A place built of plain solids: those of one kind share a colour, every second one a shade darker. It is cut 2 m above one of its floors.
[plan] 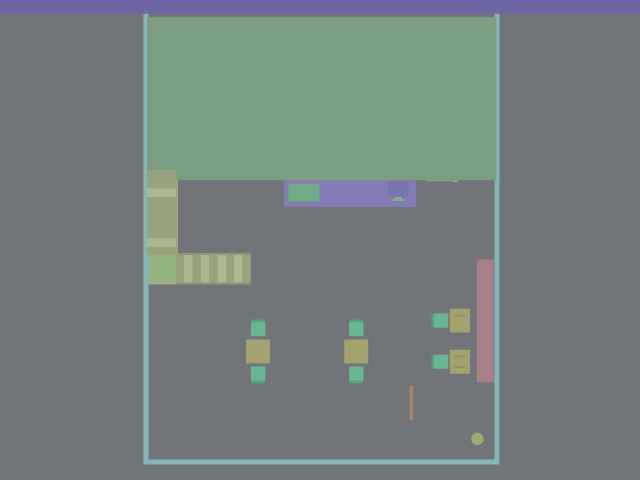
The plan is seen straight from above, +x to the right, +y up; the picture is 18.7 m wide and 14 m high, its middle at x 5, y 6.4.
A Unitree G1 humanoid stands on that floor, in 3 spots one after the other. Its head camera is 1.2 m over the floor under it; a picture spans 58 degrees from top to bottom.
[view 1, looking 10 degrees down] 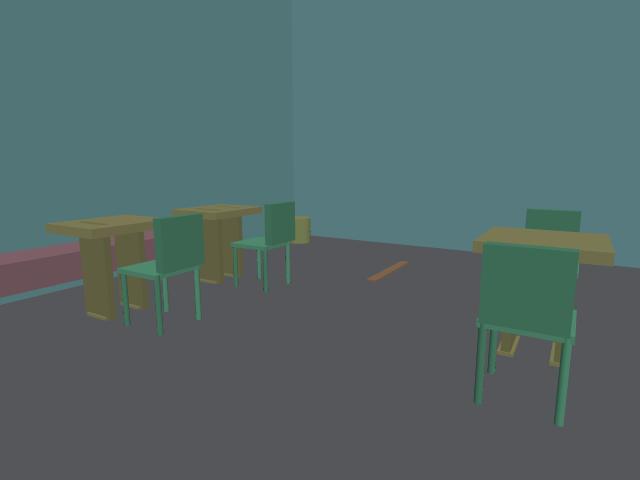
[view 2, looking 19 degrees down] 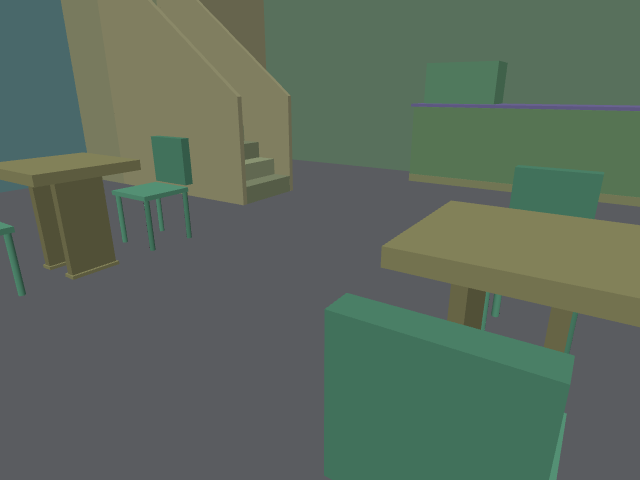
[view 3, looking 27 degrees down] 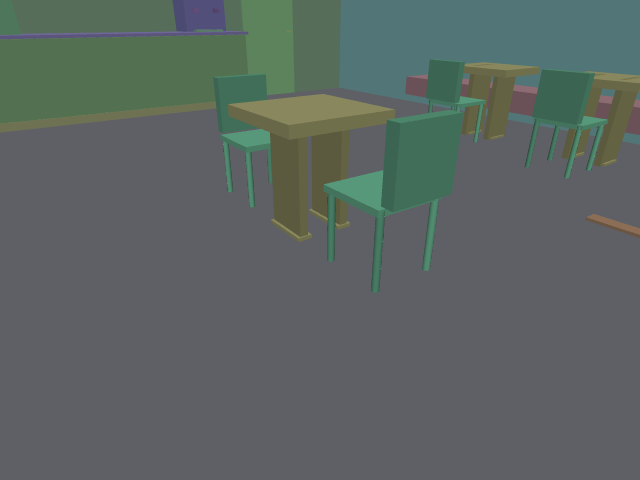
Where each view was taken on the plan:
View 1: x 5.88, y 6.13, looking -59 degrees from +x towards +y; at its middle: ground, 6.91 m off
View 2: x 6.23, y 1.65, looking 123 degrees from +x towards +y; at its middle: ground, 3.69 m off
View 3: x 4.63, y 1.00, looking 55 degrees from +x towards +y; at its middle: ground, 2.64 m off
